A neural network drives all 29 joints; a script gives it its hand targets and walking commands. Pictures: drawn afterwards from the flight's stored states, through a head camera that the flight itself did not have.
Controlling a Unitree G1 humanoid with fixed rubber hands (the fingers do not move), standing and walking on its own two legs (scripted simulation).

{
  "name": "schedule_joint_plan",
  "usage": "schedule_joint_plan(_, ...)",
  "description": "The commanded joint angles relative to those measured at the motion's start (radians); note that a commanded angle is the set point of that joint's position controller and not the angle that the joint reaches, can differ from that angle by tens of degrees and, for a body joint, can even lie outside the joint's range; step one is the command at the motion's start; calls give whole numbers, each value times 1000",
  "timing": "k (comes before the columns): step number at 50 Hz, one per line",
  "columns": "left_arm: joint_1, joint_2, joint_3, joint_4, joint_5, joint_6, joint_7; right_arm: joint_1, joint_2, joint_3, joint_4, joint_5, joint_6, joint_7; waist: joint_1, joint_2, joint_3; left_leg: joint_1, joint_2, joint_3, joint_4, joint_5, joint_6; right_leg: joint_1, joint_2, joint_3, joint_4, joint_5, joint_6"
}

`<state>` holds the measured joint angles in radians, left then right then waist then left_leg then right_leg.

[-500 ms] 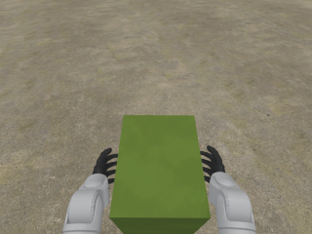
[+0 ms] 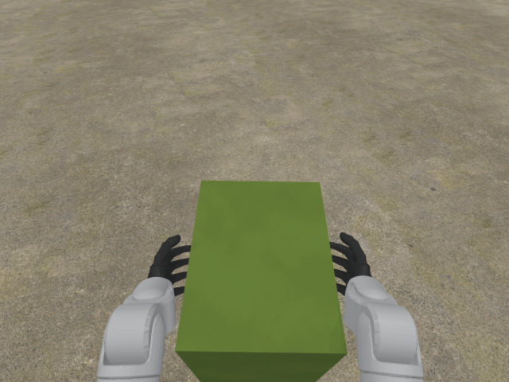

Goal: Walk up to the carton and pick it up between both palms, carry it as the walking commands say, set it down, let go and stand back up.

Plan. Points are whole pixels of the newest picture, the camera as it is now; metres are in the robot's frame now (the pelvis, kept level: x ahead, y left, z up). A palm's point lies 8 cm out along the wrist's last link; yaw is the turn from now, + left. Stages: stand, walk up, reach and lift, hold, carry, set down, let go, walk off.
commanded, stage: carry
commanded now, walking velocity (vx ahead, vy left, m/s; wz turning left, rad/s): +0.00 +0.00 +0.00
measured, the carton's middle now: (258, 284) +0.29 +0.00 +0.01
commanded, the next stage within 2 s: none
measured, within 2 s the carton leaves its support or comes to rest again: neither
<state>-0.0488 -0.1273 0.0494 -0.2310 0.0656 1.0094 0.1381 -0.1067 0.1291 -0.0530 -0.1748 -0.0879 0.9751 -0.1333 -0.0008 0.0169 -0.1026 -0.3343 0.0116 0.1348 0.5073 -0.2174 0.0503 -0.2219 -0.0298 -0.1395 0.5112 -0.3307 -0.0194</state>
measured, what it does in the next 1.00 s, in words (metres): stands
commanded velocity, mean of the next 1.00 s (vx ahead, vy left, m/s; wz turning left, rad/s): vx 0.00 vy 0.00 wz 0.00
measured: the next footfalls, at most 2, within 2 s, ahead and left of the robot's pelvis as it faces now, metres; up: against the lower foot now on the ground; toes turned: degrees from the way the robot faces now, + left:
none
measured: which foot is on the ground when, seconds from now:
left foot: down 0.00-1.00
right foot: down 0.00-1.00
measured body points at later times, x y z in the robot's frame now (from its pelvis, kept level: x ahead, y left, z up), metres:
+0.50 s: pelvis +0.00 +0.00 +0.00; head -0.02 -0.01 +0.45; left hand +0.27 +0.14 +0.06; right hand +0.28 -0.15 +0.06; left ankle +0.03 +0.09 -0.73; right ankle -0.04 -0.10 -0.73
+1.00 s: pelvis +0.00 +0.00 +0.00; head -0.02 -0.01 +0.45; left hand +0.27 +0.14 +0.05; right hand +0.28 -0.15 +0.06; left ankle +0.03 +0.09 -0.73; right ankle -0.04 -0.10 -0.73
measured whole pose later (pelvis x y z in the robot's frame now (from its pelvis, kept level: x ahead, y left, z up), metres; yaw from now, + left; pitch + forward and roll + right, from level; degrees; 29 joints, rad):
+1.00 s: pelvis +0.00 +0.00 +0.00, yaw -1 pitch +1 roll +0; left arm -0.11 -0.13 0.07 -0.15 0.09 1.00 0.12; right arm -0.16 0.13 -0.08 -0.09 -0.12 0.96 -0.12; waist 0.00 0.02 -0.08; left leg -0.32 0.02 0.14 0.51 -0.21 0.04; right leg -0.21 -0.03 -0.14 0.51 -0.33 -0.02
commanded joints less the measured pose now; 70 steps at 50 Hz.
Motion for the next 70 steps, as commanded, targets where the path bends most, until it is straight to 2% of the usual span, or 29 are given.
schedule_joint_plan(1, -506, -753, -488, -117, -207, -56, -143, -370, 794, 467, -51, 186, -15, 143, -2, -5, -244, 153, 144, -123, -45, 268, 12, 24, -112, 95, -79, 223, 7)
schedule_joint_plan(9, -550, -832, -523, -163, -239, -50, -153, -408, 878, 504, -95, 218, -9, 157, -1, -8, -259, 170, 147, -120, -47, 265, 12, 29, -108, 90, -78, 214, 4)
schedule_joint_plan(19, -557, -823, -495, -105, -219, -57, -164, -424, 868, 480, -45, 197, -18, 167, -1, -10, -255, 176, 146, -115, -45, 258, 11, 29, -110, 93, -79, 226, 1)
schedule_joint_plan(26, -570, -846, -509, -130, -232, -67, -168, -442, 893, 500, -78, 213, -28, 169, 0, -19, -269, 177, 145, -111, -36, 262, 12, 39, -111, 91, -76, 250, -3)
schedule_joint_plan(30, -561, -827, -499, -109, -223, -65, -167, -422, 872, 481, -48, 201, -27, 169, -1, -1, -266, 180, 146, -110, -38, 276, 13, 38, -111, 91, -73, 246, -3)
schedule_joint_plan(33, -565, -828, -495, -102, -220, -71, -169, -431, 875, 483, -44, 198, -33, 170, -1, -15, -264, 180, 145, -108, -37, 272, 13, 39, -111, 92, -72, 254, -2)
schedule_joint_plan(54, -565, -819, -487, -77, -208, -83, -170, -436, 869, 479, -26, 192, -45, 172, 0, -16, -257, 172, 146, -106, -39, 254, 10, 40, -111, 93, -76, 243, -2)
schedule_joint_plan(55, -576, -831, -501, -107, -220, -83, -170, -437, 878, 485, -50, 201, -46, 172, 0, -2, -257, 173, 146, -106, -39, 251, 10, 36, -112, 94, -77, 241, -3)
schedule_joint_plan(57, -559, -815, -482, -66, -205, -84, -171, -428, 859, 471, -18, 186, -46, 173, 0, -14, -257, 169, 145, -104, -40, 235, 9, 38, -113, 95, -79, 239, -3)
schedule_joint_plan(61, -579, -827, -495, -91, -215, -91, -172, -440, 874, 477, -35, 194, -54, 174, 1, -2, -264, 174, 146, -106, -38, 257, 9, 40, -112, 93, -73, 242, -3)
schedule_joint_plan(64, -568, -814, -481, -63, -202, -91, -172, -434, 865, 471, -7, 185, -52, 175, 1, -14, -262, 173, 147, -106, -39, 256, 11, 39, -112, 94, -76, 236, -1)
schedule_joint_plan(70, -573, -823, -487, -69, -207, -98, -174, -438, 868, 473, -20, 187, -59, 176, 1, -16, -258, 172, 147, -107, -41, 240, 11, 34, -112, 96, -80, 231, -2)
